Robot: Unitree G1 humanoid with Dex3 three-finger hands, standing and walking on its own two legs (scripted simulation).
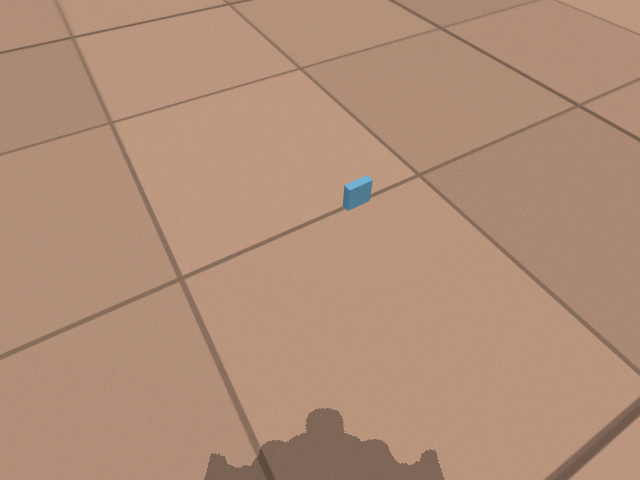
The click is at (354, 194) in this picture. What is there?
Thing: carton on end
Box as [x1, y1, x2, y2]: [343, 175, 372, 210]
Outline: 367,175 344,185 343,205 347,210 369,200 372,180
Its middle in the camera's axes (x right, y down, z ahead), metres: +0.17 -0.22 +1.70
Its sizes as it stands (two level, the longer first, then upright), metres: 0.119 0.039 0.122
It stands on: the floor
